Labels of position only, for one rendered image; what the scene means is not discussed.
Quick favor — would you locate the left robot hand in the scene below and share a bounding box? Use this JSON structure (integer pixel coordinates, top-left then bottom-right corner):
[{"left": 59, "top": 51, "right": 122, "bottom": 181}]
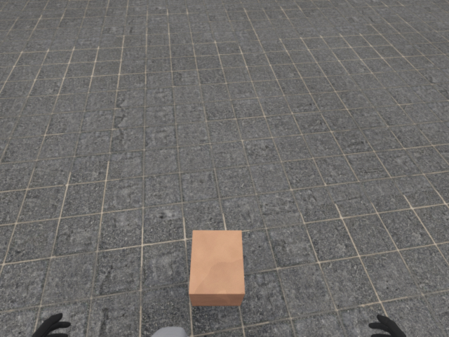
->
[{"left": 32, "top": 313, "right": 71, "bottom": 337}]

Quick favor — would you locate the carton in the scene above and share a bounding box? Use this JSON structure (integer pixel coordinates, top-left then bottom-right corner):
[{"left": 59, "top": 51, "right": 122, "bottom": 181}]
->
[{"left": 189, "top": 230, "right": 245, "bottom": 306}]

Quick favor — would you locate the right robot hand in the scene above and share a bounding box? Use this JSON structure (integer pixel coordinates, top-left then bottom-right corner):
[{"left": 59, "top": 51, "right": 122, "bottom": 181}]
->
[{"left": 368, "top": 315, "right": 406, "bottom": 337}]

